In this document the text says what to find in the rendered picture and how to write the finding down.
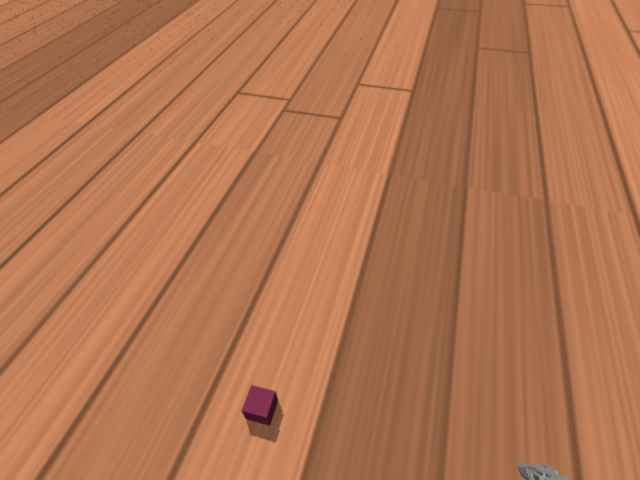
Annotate cube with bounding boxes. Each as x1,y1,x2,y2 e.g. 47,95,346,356
242,385,278,426

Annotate right robot hand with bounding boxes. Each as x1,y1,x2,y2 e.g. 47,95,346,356
518,463,571,480

